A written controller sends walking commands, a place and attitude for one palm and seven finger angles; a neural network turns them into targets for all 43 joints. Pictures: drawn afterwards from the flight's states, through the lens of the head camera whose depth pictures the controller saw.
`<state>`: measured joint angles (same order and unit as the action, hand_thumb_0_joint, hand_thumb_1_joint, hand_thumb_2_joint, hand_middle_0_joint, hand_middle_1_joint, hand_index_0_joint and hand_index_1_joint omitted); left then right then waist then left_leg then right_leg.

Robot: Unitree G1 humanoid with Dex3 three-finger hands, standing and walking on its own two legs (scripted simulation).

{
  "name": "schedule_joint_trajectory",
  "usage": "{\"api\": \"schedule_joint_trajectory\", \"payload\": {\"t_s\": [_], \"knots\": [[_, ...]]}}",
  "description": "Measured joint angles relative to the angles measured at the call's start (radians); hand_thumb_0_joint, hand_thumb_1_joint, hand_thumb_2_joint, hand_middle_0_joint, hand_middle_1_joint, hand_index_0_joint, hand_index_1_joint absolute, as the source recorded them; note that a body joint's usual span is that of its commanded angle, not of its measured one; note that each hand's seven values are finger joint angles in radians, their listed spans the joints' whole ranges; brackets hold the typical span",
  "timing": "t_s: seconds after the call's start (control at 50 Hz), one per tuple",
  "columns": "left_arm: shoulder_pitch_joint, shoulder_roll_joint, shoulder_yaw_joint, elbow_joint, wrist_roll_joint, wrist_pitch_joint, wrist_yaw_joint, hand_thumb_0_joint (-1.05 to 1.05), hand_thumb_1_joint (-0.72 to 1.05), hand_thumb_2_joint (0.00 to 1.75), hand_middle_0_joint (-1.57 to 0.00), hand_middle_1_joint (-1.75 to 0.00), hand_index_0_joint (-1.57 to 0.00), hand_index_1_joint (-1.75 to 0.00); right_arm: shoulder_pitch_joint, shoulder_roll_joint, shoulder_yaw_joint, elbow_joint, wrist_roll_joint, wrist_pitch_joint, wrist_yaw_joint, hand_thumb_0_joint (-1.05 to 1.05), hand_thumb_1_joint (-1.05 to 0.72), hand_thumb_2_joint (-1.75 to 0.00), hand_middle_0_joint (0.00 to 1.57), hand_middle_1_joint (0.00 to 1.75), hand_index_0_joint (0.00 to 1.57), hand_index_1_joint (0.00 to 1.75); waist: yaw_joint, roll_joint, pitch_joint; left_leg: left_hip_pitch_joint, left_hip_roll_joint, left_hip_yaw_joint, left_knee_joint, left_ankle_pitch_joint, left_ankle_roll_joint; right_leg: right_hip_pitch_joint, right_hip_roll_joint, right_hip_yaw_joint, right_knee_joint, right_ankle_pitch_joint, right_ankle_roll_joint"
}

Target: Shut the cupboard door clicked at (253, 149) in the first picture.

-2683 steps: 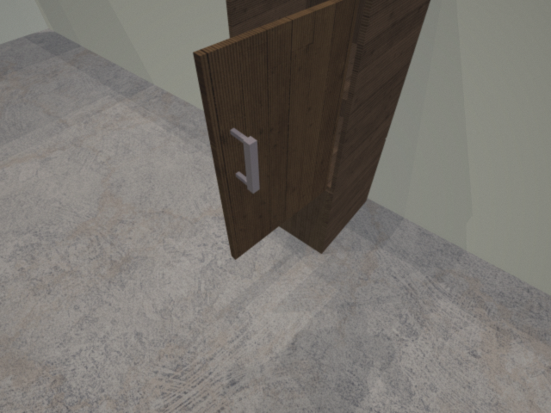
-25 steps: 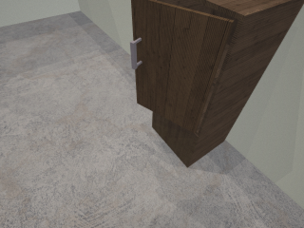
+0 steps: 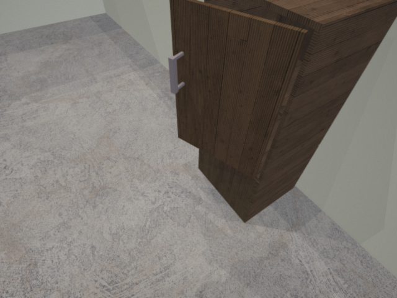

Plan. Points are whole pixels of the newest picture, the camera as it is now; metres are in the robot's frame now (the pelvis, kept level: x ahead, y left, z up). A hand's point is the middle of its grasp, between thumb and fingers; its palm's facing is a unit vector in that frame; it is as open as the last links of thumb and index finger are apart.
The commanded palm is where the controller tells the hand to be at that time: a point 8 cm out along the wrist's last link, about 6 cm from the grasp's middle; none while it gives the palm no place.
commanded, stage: walk to a spot facing it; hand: left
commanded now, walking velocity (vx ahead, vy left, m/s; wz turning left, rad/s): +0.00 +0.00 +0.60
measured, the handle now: (177, 73) +0.79 +0.12 +0.02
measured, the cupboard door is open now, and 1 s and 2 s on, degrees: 20 20 20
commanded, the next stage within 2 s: none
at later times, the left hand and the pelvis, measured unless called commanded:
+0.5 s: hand out of the picture +0.02 +0.24 -0.18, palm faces +0.24 -0.94 -0.26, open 7.4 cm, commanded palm none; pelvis +0.00 +0.02 -0.02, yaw +14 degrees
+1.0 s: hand out of the picture -0.05 +0.19 -0.18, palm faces +0.55 -0.79 -0.27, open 7.4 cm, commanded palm none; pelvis +0.04 -0.01 -0.01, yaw +35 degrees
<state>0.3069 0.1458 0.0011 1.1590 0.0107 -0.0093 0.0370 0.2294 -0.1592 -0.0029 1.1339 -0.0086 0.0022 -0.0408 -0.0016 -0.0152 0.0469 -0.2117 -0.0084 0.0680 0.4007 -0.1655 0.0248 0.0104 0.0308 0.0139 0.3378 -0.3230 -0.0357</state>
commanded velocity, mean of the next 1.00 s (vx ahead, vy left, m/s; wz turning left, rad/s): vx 0.00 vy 0.00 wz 0.60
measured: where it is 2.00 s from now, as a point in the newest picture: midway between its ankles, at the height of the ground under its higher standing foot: outside the picture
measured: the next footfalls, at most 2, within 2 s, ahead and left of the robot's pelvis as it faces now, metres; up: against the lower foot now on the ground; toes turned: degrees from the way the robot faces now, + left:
right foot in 0.72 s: +0.08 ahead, -0.13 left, +0.00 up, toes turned +24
left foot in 1.02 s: +0.00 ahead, +0.12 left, +0.00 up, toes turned +40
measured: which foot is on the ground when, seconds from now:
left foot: down 0.00-0.70, up 0.72-1.00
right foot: down 0.00-0.32, up 0.34-0.70, down 0.72-1.00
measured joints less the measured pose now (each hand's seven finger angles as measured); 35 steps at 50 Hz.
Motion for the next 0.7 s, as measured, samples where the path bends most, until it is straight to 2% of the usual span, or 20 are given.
{"api": "schedule_joint_trajectory", "payload": {"t_s": [0.1, 0.18, 0.24, 0.28, 0.3, 0.32, 0.34, 0.38, 0.44, 0.5, 0.58, 0.66, 0.7], "knots": [[-0.009, 0.004, 0.01, -0.019, -0.001, 0.01, 0.004, 0.0, 0.91, 0.9, -0.2, -0.3, -0.2, -0.3, 0.01, 0.001, -0.003, -0.013, -0.001, 0.01, 0.001, 0.01, -0.9, -0.9, 0.2, 0.3, 0.2, 0.3, -0.009, 0.001, 0.003, -0.024, -0.006, -0.017, 0.039, -0.017, -0.001, -0.016, -0.003, -0.019, 0.038, -0.025, -0.001], [-0.017, 0.008, 0.029, -0.055, 0.001, 0.021, 0.005, 0.0, 0.91, 0.9, -0.2, -0.3, -0.2, -0.3, 0.025, -0.001, -0.014, -0.033, -0.003, 0.032, 0.009, 0.01, -0.9, -0.9, 0.2, 0.3, 0.2, 0.3, -0.011, 0.012, 0.017, -0.083, -0.011, -0.046, 0.147, -0.06, -0.002, -0.042, -0.002, -0.058, 0.11, -0.071, -0.004], [-0.019, 0.018, 0.042, -0.086, 0.011, 0.027, 0.005, 0.0, 0.91, 0.9, -0.2, -0.3, -0.2, -0.3, 0.034, -0.003, -0.029, -0.051, -0.006, 0.056, 0.016, 0.01, -0.9, -0.9, 0.2, 0.3, 0.2, 0.3, -0.012, 0.012, 0.039, -0.146, 0.004, -0.024, 0.342, -0.206, -0.018, -0.043, -0.007, -0.099, 0.165, -0.112, -0.005], [-0.021, 0.03, 0.051, -0.101, 0.016, 0.031, 0.005, 0.0, 0.91, 0.9, -0.2, -0.3, -0.2, -0.3, 0.035, -0.003, -0.037, -0.068, -0.005, 0.066, 0.022, 0.01, -0.9, -0.9, 0.2, 0.3, 0.2, 0.3, -0.014, -0.007, 0.054, -0.156, 0.011, 0.001, 0.385, -0.265, -0.024, -0.044, -0.028, -0.122, 0.21, -0.145, 0.002], [-0.022, 0.038, 0.054, -0.108, 0.015, 0.033, 0.003, 0.0, 0.91, 0.9, -0.2, -0.3, -0.2, -0.3, 0.036, -0.005, -0.039, -0.081, -0.006, 0.065, 0.026, 0.01, -0.9, -0.9, 0.2, 0.3, 0.2, 0.3, -0.018, -0.019, 0.06, -0.146, 0.012, 0.013, 0.35, -0.232, -0.023, -0.054, -0.044, -0.133, 0.249, -0.166, 0.009], [-0.022, 0.042, 0.057, -0.116, 0.011, 0.037, 0.0, 0.0, 0.91, 0.9, -0.2, -0.3, -0.2, -0.3, 0.04, -0.012, -0.041, -0.099, -0.009, 0.059, 0.029, 0.01, -0.9, -0.9, 0.2, 0.3, 0.2, 0.3, -0.022, -0.019, 0.062, -0.134, 0.014, 0.008, 0.295, -0.131, -0.007, -0.084, -0.057, -0.147, 0.318, -0.184, 0.017], [-0.03, 0.047, 0.059, -0.124, 0.005, 0.043, -0.003, 0.0, 0.91, 0.9, -0.2, -0.3, -0.2, -0.3, 0.038, -0.019, -0.045, -0.113, -0.013, 0.051, 0.03, 0.01, -0.9, -0.9, 0.2, 0.3, 0.2, 0.3, -0.024, -0.021, 0.067, -0.147, 0.003, 0.007, 0.302, -0.101, 0.013, -0.134, -0.072, -0.146, 0.421, -0.189, 0.029], [-0.055, 0.06, 0.063, -0.144, 0.004, 0.06, -0.004, 0.0, 0.91, 0.9, -0.2, -0.3, -0.2, -0.3, 0.025, -0.027, -0.049, -0.132, -0.014, 0.044, 0.032, 0.01, -0.9, -0.9, 0.2, 0.3, 0.2, 0.3, -0.022, -0.028, 0.078, -0.163, -0.018, 0.007, 0.317, -0.123, 0.038, -0.244, -0.076, -0.094, 0.619, -0.235, 0.039], [-0.102, 0.075, 0.072, -0.175, 0.009, 0.071, -0.01, 0.0, 0.91, 0.9, -0.2, -0.3, -0.2, -0.3, 0.011, -0.036, -0.05, -0.155, -0.02, 0.044, 0.031, 0.01, -0.9, -0.9, 0.2, 0.3, 0.2, 0.3, -0.023, -0.019, 0.076, -0.169, -0.039, -0.019, 0.255, -0.101, 0.042, -0.37, -0.074, -0.042, 0.734, -0.185, 0.048], [-0.144, 0.086, 0.074, -0.216, 0.013, 0.063, -0.018, 0.0, 0.91, 0.9, -0.2, -0.3, -0.2, -0.3, -0.003, -0.047, -0.05, -0.171, -0.022, 0.044, 0.031, 0.01, -0.9, -0.9, 0.21, 0.3, 0.2, 0.3, -0.022, 0.004, 0.071, -0.17, -0.048, -0.06, 0.178, -0.043, 0.04, -0.43, -0.072, -0.014, 0.689, -0.136, 0.06], [-0.176, 0.097, 0.072, -0.26, 0.015, 0.054, -0.02, 0.0, 0.91, 0.9, -0.2, -0.3, -0.2, -0.3, -0.021, -0.062, -0.058, -0.193, -0.022, 0.047, 0.035, 0.01, -0.9, -0.9, 0.21, 0.3, 0.2, 0.3, -0.027, 0.031, 0.058, -0.173, -0.049, -0.121, 0.118, 0.001, 0.027, -0.438, -0.059, 0.004, 0.579, -0.118, 0.074], [-0.192, 0.101, 0.066, -0.287, 0.013, 0.05, -0.019, 0.0, 0.91, 0.9, -0.2, -0.3, -0.2, -0.3, -0.033, -0.078, -0.07, -0.218, -0.022, 0.055, 0.04, 0.01, -0.9, -0.9, 0.21, 0.3, 0.2, 0.3, -0.035, 0.05, 0.047, -0.184, -0.057, -0.187, 0.104, 0.018, 0.003, -0.379, -0.035, 0.006, 0.424, -0.101, 0.076], [-0.181, 0.106, 0.061, -0.305, 0.013, 0.04, -0.02, 0.0, 0.91, 0.9, -0.2, -0.3, -0.2, -0.3, -0.031, -0.084, -0.078, -0.231, -0.016, 0.063, 0.042, 0.01, -0.9, -0.9, 0.21, 0.3, 0.2, 0.3, -0.031, 0.045, 0.032, -0.207, -0.074, -0.213, 0.134, 0.007, -0.013, -0.308, -0.035, 0.004, 0.258, -0.062, 0.065]]}}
